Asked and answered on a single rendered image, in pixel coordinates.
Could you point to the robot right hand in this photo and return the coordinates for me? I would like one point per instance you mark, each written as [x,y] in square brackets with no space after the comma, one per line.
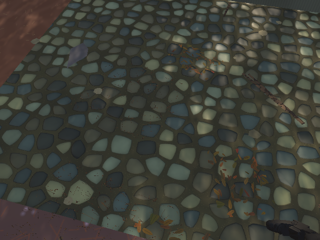
[295,229]

